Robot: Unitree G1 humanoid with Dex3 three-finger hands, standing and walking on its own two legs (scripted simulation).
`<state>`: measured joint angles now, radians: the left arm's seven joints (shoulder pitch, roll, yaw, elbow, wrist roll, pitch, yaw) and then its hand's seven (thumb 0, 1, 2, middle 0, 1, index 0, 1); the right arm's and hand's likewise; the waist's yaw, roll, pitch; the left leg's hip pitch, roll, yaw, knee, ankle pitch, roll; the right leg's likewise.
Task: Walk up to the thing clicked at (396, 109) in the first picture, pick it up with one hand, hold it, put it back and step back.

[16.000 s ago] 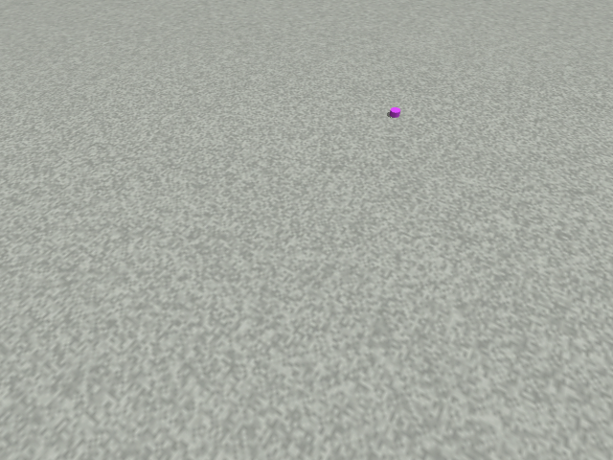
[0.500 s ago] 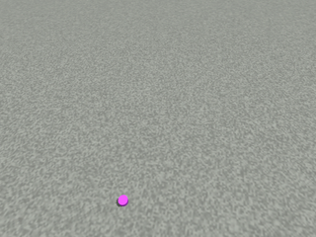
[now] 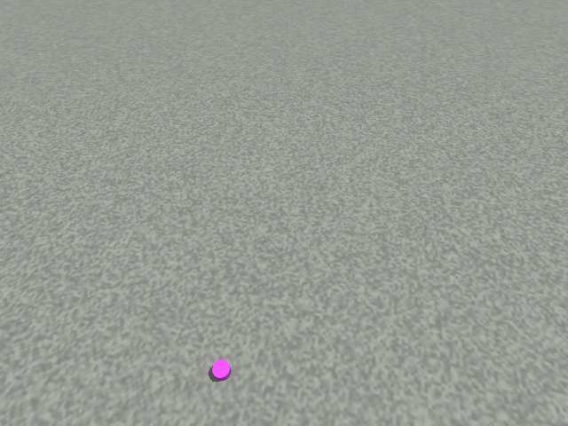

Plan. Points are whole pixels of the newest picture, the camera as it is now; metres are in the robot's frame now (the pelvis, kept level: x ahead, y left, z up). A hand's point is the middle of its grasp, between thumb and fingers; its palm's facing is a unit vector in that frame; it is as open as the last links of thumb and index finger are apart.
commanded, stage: walk up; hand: left
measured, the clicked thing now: (221, 370) +0.42 +0.25 -0.76
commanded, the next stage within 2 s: stand in 1.88 s
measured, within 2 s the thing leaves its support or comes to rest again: neither
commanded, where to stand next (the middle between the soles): +0.04 +0.01 m, yaw +1 degrees
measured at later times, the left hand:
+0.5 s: hand out of the picture +0.14 +0.29 -0.16, palm faces -0.02 -0.92 -0.39, open 7.4 cm
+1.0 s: hand out of the picture +0.08 +0.27 -0.17, palm faces +0.07 -0.94 -0.33, open 7.4 cm
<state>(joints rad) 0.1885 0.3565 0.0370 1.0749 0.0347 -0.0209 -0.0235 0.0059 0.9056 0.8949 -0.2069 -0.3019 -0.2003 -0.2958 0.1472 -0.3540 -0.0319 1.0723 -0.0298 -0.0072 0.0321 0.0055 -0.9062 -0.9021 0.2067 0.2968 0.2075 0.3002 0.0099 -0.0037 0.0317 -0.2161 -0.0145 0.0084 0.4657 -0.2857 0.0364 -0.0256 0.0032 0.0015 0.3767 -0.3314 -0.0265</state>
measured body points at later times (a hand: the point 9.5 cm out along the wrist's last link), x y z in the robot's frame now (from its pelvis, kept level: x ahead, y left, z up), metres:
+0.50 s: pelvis +0.06 +0.02 -0.02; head +0.11 +0.02 +0.43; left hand +0.15 +0.33 -0.14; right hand +0.14 -0.29 -0.14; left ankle +0.06 +0.12 -0.74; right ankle +0.12 -0.10 -0.74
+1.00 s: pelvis +0.02 +0.00 -0.01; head +0.05 +0.03 +0.44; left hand +0.08 +0.32 -0.14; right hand +0.10 -0.31 -0.12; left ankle -0.02 +0.13 -0.74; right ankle +0.05 -0.13 -0.73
